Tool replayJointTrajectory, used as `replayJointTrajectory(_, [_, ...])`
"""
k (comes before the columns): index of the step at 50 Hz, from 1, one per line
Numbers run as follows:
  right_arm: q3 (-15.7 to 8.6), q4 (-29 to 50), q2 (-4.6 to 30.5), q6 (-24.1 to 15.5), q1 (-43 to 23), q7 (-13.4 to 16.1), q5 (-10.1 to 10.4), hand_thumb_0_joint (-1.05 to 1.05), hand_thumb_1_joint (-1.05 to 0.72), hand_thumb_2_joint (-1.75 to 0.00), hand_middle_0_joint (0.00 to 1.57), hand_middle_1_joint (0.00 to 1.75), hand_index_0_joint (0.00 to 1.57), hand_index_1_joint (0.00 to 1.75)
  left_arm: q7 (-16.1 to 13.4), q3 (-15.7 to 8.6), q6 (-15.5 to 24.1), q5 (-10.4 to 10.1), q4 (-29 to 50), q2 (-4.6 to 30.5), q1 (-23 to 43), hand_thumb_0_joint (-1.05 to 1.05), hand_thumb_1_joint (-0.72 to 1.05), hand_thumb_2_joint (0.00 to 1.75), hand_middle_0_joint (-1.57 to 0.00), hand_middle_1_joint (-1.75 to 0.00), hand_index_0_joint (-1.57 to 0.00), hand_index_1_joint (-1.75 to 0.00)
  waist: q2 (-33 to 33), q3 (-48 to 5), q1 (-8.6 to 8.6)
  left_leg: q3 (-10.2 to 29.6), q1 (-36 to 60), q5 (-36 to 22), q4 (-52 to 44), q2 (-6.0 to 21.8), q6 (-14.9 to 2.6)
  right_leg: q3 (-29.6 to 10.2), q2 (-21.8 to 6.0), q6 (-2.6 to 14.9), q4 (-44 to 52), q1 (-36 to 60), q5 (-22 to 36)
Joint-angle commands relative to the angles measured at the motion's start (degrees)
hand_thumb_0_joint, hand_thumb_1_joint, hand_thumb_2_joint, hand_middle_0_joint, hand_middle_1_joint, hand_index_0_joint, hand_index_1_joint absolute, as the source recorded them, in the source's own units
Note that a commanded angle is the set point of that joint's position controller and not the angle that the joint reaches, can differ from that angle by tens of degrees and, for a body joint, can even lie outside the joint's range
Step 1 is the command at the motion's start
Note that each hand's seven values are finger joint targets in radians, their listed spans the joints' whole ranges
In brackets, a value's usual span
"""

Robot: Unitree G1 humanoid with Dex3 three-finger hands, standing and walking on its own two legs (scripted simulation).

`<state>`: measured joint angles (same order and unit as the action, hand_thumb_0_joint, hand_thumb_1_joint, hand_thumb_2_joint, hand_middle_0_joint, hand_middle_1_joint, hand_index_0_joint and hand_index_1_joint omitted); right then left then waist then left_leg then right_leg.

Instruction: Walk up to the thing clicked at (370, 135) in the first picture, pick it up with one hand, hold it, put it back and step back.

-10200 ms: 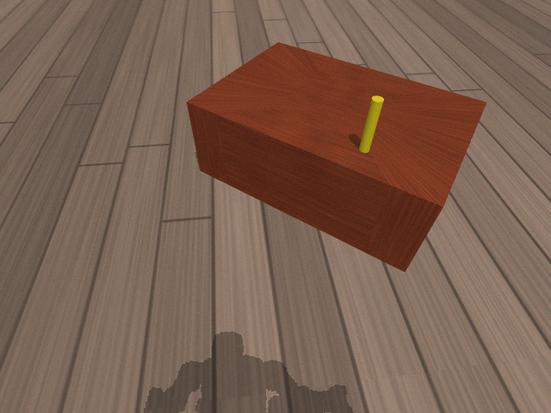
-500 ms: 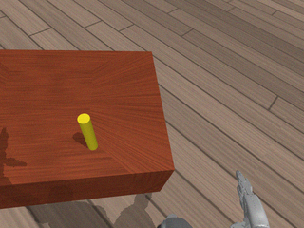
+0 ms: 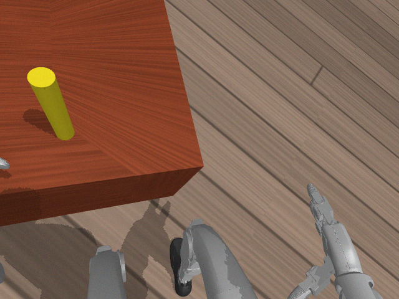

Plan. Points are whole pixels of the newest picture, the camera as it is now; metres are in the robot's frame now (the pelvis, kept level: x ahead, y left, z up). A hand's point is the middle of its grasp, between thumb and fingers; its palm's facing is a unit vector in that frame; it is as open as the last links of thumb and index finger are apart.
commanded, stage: close in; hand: left
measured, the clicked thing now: (55, 110) +0.53 +0.19 -0.10
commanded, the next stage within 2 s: close in 0.80 s
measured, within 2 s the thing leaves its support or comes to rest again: neither
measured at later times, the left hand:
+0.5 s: hand (46, 128) +0.49 +0.21 -0.12, palm faces +0.09 -1.00 +0.02, open 17.3 cm
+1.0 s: hand (65, 127) +0.51 +0.18 -0.14, palm faces +0.13 -0.99 +0.00, open 17.3 cm
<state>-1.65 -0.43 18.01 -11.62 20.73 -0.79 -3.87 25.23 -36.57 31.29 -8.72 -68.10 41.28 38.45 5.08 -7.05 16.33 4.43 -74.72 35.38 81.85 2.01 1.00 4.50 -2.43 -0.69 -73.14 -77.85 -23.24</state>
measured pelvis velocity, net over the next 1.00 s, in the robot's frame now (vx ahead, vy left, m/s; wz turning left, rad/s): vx -0.02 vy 0.00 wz -0.01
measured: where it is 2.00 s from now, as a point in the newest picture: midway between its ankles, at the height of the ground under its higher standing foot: (148, 297)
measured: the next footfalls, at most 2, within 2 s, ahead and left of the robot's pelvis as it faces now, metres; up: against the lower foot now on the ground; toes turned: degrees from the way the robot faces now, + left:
none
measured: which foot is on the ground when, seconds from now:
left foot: down 0.00-1.00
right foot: down 0.00-1.00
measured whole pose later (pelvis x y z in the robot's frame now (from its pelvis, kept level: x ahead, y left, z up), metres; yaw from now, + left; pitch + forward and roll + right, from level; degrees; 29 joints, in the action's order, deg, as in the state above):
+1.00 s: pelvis -0.02 +0.00 -0.07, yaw -1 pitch +34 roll -5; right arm -6.5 23.8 18.8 -4.6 26.9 -6.0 -4.1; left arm 0.3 -27.0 36.8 2.0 -66.6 32.8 44.0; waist 4.1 -8.7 23.5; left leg 4.7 -92.3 39.6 97.5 1.0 0.5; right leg 3.7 -3.3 -1.3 -88.2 -95.9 -26.4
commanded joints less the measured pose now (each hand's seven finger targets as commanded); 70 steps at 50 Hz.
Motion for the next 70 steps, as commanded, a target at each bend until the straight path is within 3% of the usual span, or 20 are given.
replayJointTrajectory(1, [-7.20, 12.76, 10.67, -3.13, 2.83, 0.57, 0.21, 0.00, 0.53, -0.05, 0.05, 0.05, 0.05, 0.05, -2.22, -0.12, 6.57, 0.14, 9.09, 15.62, 19.19, 0.00, -0.57, 0.02, -0.07, -0.05, -0.06, -0.06, -24.61, -31.35, -0.73, -0.17, 16.49, -20.67, -8.01, -1.48, 0.97, -0.92, 2.53, 3.77, -0.58, 12.17, 8.32])
replayJointTrajectory(3, [-8.00, 18.67, 11.22, -3.58, 2.88, 0.43, 0.25, 0.00, 0.53, -0.05, 0.05, 0.05, 0.05, 0.05, -2.87, 1.49, 7.48, 0.89, 6.95, 13.29, 18.98, 0.00, -0.56, 0.01, -0.07, -0.05, -0.07, -0.05, -21.91, -32.36, 0.96, -0.46, 11.71, -18.11, -5.97, -1.85, 0.33, -1.21, 2.43, 3.55, -1.87, 12.61, 8.03])
replayJointTrajectory(8, [-11.10, 23.91, 12.77, -3.82, 7.17, -0.05, 0.52, 0.00, 0.56, -0.04, 0.05, 0.05, 0.05, 0.05, -6.12, -0.82, 9.79, 2.18, 8.43, 16.56, 20.69, 0.00, -0.53, 0.00, -0.06, -0.07, -0.08, -0.05, -20.69, -34.15, 2.70, -0.83, 4.77, -10.07, -2.99, -2.57, -0.75, -2.87, 1.91, 2.72, -4.06, 12.32, 2.94])
replayJointTrajectory(15, [-14.90, 31.02, 13.69, -2.34, 11.78, -0.91, 0.85, 0.00, 0.55, -0.04, 0.05, 0.05, 0.05, 0.05, -11.38, -0.43, 9.78, 5.47, 17.13, 17.47, 24.11, 0.00, -0.51, 0.02, -0.07, -0.07, -0.08, -0.06, -29.47, -42.71, 2.82, -1.18, 10.24, -17.88, -0.42, -3.10, 0.19, -2.90, 1.62, 3.03, -7.76, 12.94, 9.66])
replayJointTrajectory(18, [-14.78, 29.42, 12.20, -1.23, 12.55, -1.32, 1.06, 0.00, 0.55, -0.04, 0.05, 0.05, 0.05, 0.05, -12.08, 3.81, 7.88, 6.18, 14.29, 11.07, 22.56, 0.00, -0.49, 0.03, -0.06, -0.07, -0.08, -0.05, -30.33, -37.26, 3.24, -1.11, 9.76, -16.93, -1.01, -3.06, 0.37, -2.69, 1.72, 3.28, -7.29, 9.77, 8.47])
replayJointTrajectory(25, [-13.35, 30.40, 10.82, 0.41, 10.14, -1.60, 1.45, 0.00, 0.55, -0.04, 0.05, 0.05, 0.05, 0.05, -15.66, 4.68, 6.53, 5.94, 13.66, 8.88, 21.63, 0.00, -0.49, 0.00, -0.07, -0.06, -0.09, -0.04, -24.41, -29.86, 3.41, -1.32, 2.38, -7.55, -1.29, -2.83, -0.73, -2.79, 1.86, 2.29, -5.44, 8.20, 1.20])
replayJointTrajectory(28, [-13.18, 30.64, 10.62, 0.64, 10.24, -1.65, 1.41, 0.00, 0.55, -0.04, 0.05, 0.05, 0.05, 0.05, -17.12, 6.74, 6.98, 5.93, 10.67, 4.06, 21.35, 0.00, -0.50, 0.01, -0.07, -0.06, -0.09, -0.04, -20.62, -28.47, 4.65, -0.72, 1.23, -7.81, -1.11, -2.82, -0.96, -1.97, 2.14, 2.24, -5.70, 6.81, 1.72])
replayJointTrajectory(30, [-13.24, 32.59, 11.07, 0.67, 10.24, -1.81, 1.54, 0.00, 0.55, -0.04, 0.05, 0.05, 0.05, 0.05, -18.34, 5.76, 7.80, 6.37, 12.27, 6.09, 21.58, 0.00, -0.51, 0.01, -0.07, -0.05, -0.09, -0.03, -19.95, -30.25, 4.49, -0.78, 1.02, -8.65, -0.82, -2.86, -1.08, -1.72, 2.17, 2.25, -6.44, 7.68, 2.67])
replayJointTrajectory(36, [-14.58, 35.11, 12.13, 1.75, 11.24, -2.18, 1.32, 0.00, 0.55, -0.04, 0.05, 0.05, 0.05, 0.05, -19.87, 7.82, 8.53, 7.35, 8.16, 2.13, 21.32, 0.00, -0.55, 0.02, -0.09, -0.07, -0.11, -0.05, -19.10, -35.17, 5.84, -0.80, 2.68, -14.29, 0.91, -3.13, -1.02, -1.78, 2.23, 2.42, -7.72, 9.58, 8.32])
replayJointTrajectory(37, [-14.60, 34.03, 11.64, 2.11, 12.29, -2.28, 1.18, 0.00, 0.54, -0.04, 0.05, 0.05, 0.05, 0.05, -20.56, 6.93, 9.20, 7.80, 13.57, 5.33, 24.98, 0.00, -0.57, 0.03, -0.10, -0.08, -0.11, -0.06, -21.53, -36.83, 5.25, -1.12, 3.52, -14.43, 1.02, -3.15, -0.92, -2.18, 2.10, 2.39, -8.09, 9.89, 8.50])
replayJointTrajectory(38, [-13.75, 32.98, 11.21, 2.62, 12.90, -2.63, 0.90, 0.00, 0.54, -0.04, 0.05, 0.05, 0.05, 0.05, -20.79, 8.72, 9.04, 8.38, 10.64, 2.48, 24.51, 0.00, -0.56, 0.04, -0.10, -0.08, -0.11, -0.06, -22.86, -36.51, 5.61, -0.66, 5.35, -16.21, 0.56, -3.14, -0.42, -1.37, 2.25, 2.77, -8.52, 8.24, 9.01])
replayJointTrajectory(40, [-14.40, 33.26, 11.26, 2.88, 13.09, -2.96, 0.84, 0.00, 0.54, -0.05, 0.05, 0.05, 0.05, 0.05, -22.03, 7.81, 9.73, 8.95, 15.51, 4.40, 26.67, 0.00, -0.56, 0.03, -0.09, -0.07, -0.11, -0.05, -25.55, -38.57, 5.02, -0.41, 8.76, -18.65, 0.81, -2.90, 0.09, -1.00, 2.32, 2.95, -9.30, 7.13, 10.02])
replayJointTrajectory(44, [-14.02, 32.64, 10.91, 3.78, 10.71, -3.44, 0.72, 0.00, 0.54, -0.05, 0.05, 0.05, 0.05, 0.05, -23.55, 11.35, 9.11, 9.78, 9.36, -1.64, 23.57, 0.00, -0.56, 0.04, -0.09, -0.07, -0.10, -0.06, -24.98, -32.84, 5.80, 0.03, 7.26, -15.85, -0.07, -2.56, 0.46, -0.44, 2.58, 3.15, -8.95, 3.10, 7.12])
replayJointTrajectory(46, [-14.17, 31.90, 11.35, 4.41, 10.98, -3.49, 0.40, 0.00, 0.53, -0.05, 0.05, 0.05, 0.05, 0.05, -25.10, 8.85, 10.15, 10.53, 15.60, 4.63, 27.60, 0.00, -0.61, 0.01, -0.14, -0.04, -0.13, -0.05, -27.91, -35.62, 4.82, -0.14, 9.01, -17.64, 0.80, -2.47, 0.57, -0.71, 2.60, 3.19, -9.55, 3.13, 7.81])
replayJointTrajectory(49, [-12.57, 33.14, 10.31, 5.09, 10.91, -4.18, 0.39, 0.00, 0.53, -0.04, 0.05, 0.05, 0.05, 0.05, -25.85, 9.22, 10.12, 10.21, 12.56, 1.98, 24.75, 0.00, -0.56, 0.08, -0.34, -0.21, -0.35, -0.20, -27.28, -36.21, 5.08, 0.21, 8.76, -20.52, 0.83, -2.43, 0.79, -0.35, 2.68, 3.18, -10.17, 4.93, 9.88])
replayJointTrajectory(52, [-13.53, 32.46, 11.24, 5.79, 9.99, -3.80, 0.32, 0.00, 0.53, -0.04, 0.05, 0.05, 0.05, 0.05, -26.93, 8.24, 10.14, 10.60, 13.05, 4.56, 26.95, 0.00, -0.53, 0.12, -0.43, -0.29, -0.44, -0.28, -27.07, -36.00, 5.61, -0.01, 7.08, -18.61, 1.08, -2.32, 0.53, -0.77, 2.73, 3.01, -10.08, 4.92, 9.02])
replayJointTrajectory(53, [-13.64, 34.30, 11.45, 5.87, 8.88, -3.72, 0.32, 0.00, 0.53, -0.04, 0.05, 0.05, 0.05, 0.05, -26.81, 9.16, 9.75, 10.57, 11.51, 2.84, 25.94, 0.00, -0.54, 0.14, -0.44, -0.30, -0.45, -0.29, -26.17, -36.47, 6.40, -0.14, 6.28, -18.00, 1.14, -2.37, 0.33, -0.95, 2.62, 2.83, -9.73, 6.20, 9.28])
replayJointTrajectory(56, [-13.45, 34.57, 11.58, 6.36, 9.63, -3.47, 0.47, 0.00, 0.53, -0.04, 0.05, 0.05, 0.05, 0.05, -26.74, 7.67, 9.24, 10.57, 13.50, 5.80, 26.84, 0.00, -0.53, 0.17, -0.49, -0.35, -0.50, -0.34, -25.36, -38.88, 5.65, -0.83, 5.38, -16.34, 1.24, -2.62, -0.11, -1.88, 2.30, 2.43, -8.99, 9.39, 9.08])
replayJointTrajectory(64, [-11.33, 35.24, 10.62, 6.31, 9.61, -3.26, 0.98, 0.00, 0.52, -0.05, 0.05, 0.05, 0.05, 0.05, -25.00, 9.57, 8.31, 10.00, 6.86, 4.02, 26.62, 0.00, -0.50, 0.29, -0.63, -0.50, -0.64, -0.49, -20.34, -33.09, 7.75, -1.39, -1.46, -12.85, 1.87, -2.76, -1.06, -3.40, 1.93, 1.63, -6.97, 10.65, 7.94])
replayJointTrajectory(70, [-13.48, 35.95, 11.86, 6.46, 11.42, -3.42, 1.15, 0.00, 0.52, -0.05, 0.05, 0.05, 0.05, 0.05, -24.60, 7.33, 8.80, 9.43, 11.02, 6.25, 26.81, 0.00, -0.37, 0.48, -0.82, -0.69, -0.83, -0.69, -24.88, -39.04, 5.81, -1.33, 4.89, -18.25, 1.33, -2.92, -0.28, -2.49, 2.04, 2.27, -8.26, 12.51, 11.66])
